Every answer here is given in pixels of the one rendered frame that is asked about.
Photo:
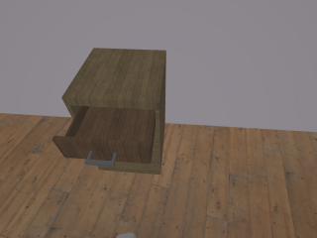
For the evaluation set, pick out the drawer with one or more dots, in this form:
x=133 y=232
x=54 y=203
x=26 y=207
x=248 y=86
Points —
x=128 y=132

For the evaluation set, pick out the handle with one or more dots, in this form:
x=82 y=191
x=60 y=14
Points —
x=102 y=163

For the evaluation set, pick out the cabinet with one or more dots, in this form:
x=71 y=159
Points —
x=123 y=78

